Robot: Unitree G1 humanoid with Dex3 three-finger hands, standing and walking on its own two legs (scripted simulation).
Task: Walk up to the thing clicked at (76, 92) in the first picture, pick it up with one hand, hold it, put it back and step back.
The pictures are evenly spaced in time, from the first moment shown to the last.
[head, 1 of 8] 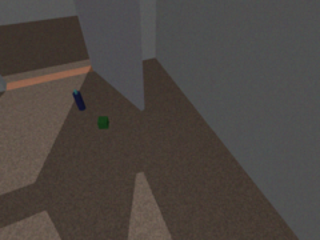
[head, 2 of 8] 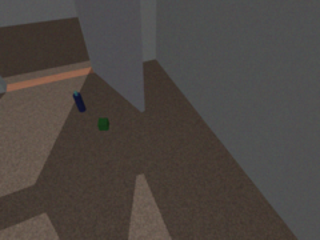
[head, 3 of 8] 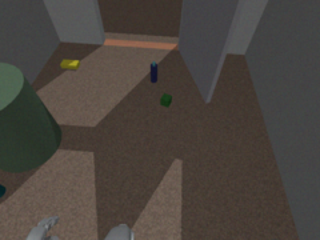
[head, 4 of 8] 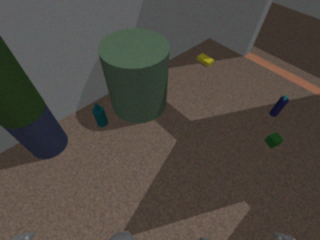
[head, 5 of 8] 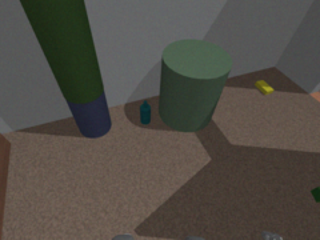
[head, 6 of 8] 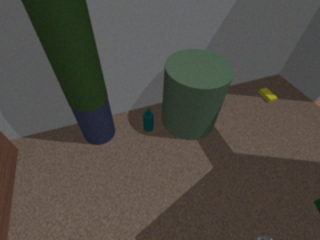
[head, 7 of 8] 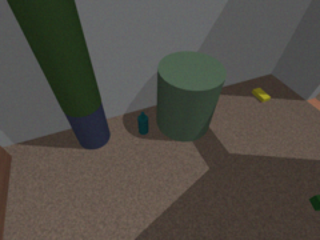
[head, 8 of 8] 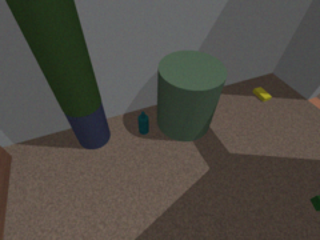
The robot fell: no
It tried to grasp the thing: no
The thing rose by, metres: 0.00
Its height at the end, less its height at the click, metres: +0.00
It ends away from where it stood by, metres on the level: 0.00
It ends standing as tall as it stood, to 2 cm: yes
